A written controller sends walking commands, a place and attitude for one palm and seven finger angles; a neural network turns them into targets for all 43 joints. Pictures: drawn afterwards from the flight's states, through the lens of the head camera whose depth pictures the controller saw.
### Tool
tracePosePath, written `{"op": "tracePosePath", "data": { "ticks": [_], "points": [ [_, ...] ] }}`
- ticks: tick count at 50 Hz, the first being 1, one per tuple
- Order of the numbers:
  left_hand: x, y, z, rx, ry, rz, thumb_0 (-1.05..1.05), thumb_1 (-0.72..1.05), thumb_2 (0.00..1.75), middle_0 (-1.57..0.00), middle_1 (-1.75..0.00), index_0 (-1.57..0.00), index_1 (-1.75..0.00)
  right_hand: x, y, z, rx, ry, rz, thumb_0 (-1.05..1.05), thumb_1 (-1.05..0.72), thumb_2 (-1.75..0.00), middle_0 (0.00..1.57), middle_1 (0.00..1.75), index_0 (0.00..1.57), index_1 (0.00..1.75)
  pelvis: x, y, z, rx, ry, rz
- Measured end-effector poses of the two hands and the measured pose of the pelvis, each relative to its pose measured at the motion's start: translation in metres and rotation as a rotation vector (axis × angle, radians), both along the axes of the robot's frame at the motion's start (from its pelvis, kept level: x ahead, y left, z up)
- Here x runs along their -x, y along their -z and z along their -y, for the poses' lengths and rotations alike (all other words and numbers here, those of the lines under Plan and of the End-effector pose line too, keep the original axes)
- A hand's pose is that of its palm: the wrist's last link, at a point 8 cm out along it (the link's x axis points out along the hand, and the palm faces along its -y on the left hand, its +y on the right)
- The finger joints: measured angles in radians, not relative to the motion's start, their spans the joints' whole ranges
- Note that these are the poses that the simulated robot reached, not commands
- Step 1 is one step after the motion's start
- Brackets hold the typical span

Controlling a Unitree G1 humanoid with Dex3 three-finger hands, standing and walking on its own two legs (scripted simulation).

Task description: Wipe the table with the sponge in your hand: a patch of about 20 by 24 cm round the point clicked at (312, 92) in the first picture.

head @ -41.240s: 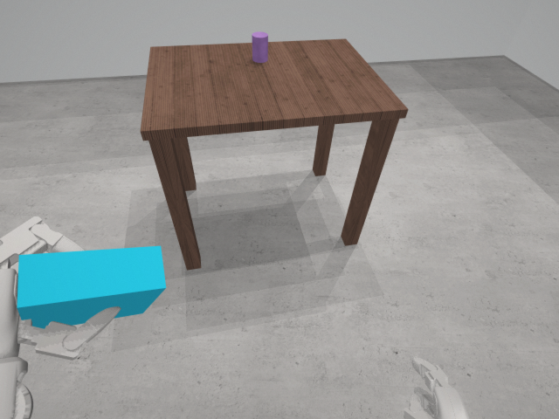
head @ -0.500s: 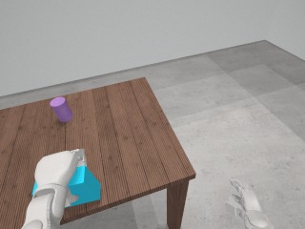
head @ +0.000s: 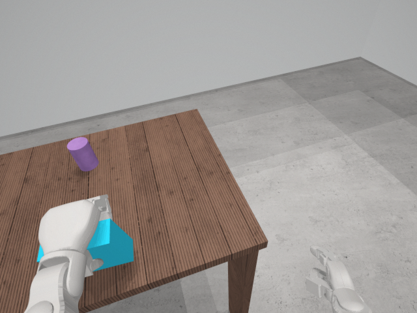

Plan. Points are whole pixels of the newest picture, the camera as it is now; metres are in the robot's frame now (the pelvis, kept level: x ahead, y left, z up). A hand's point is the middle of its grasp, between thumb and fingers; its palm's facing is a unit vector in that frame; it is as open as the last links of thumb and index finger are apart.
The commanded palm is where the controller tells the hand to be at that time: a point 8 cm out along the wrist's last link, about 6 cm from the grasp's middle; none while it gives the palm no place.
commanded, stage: move the sponge above the wiping area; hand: left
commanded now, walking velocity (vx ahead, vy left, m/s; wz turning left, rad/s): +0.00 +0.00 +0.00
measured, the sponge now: (96, 252) +0.20 +0.27 +0.01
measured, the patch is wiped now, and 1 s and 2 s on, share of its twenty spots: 0.00 0.00 0.00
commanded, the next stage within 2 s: lower the sponge onto the table in 1.18 s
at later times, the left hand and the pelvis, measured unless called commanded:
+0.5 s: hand (79, 228) +0.21 +0.28 +0.09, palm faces +0.12 -0.09 -0.99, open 9.0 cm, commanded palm +0.17 +0.26 +0.13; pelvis +0.00 +0.00 +0.00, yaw +0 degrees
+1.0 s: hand (82, 231) +0.21 +0.28 +0.07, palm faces +0.03 -0.14 -0.99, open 9.0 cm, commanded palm +0.17 +0.26 +0.13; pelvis +0.00 -0.01 +0.00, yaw +1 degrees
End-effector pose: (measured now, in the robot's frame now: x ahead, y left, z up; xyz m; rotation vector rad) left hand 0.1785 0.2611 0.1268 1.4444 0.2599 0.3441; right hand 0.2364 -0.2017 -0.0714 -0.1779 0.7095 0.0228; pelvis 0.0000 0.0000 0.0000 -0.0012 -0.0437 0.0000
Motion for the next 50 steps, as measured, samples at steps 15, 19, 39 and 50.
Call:
{"op": "tracePosePath", "data": {
  "ticks": [15,19,39,50],
  "points": [
    [-0.001,0.022,0.01,0.092,0.009,-0.144,0.0,-0.46,1.04,-0.87,-1.48,-0.88,-1.49,-0.004,-0.004,0.0,0.015,-0.013,0.028,0.01,-0.91,-0.9,0.2,0.3,0.2,0.3,0.005,-0.001,0.001,-0.002,-0.019,-0.001],
    [-0.005,0.004,0.017,0.023,0.068,-0.032,0.0,-0.47,1.04,-0.88,-1.48,-0.88,-1.49,0.0,-0.003,0.001,0.006,-0.005,0.022,0.01,-0.91,-0.9,0.2,0.3,0.2,0.3,0.004,0.0,0.002,0.0,-0.001,0.001],
    [-0.004,0.012,0.022,0.031,0.066,-0.068,0.0,-0.46,1.04,-0.88,-1.48,-0.88,-1.49,0.001,-0.001,0.006,0.023,-0.006,0.02,0.01,-0.91,-0.9,0.2,0.3,0.2,0.3,0.007,0.0,0.006,-0.002,-0.01,0.008],
    [-0.011,0.001,-0.017,0.062,-0.19,-0.061,0.0,-0.46,1.04,-0.87,-1.48,-0.88,-1.49,0.0,0.001,0.009,-0.051,0.023,-0.003,0.01,-0.91,-0.9,0.2,0.3,0.2,0.3,0.002,-0.001,0.009,-0.009,-0.01,0.003]
  ]
}}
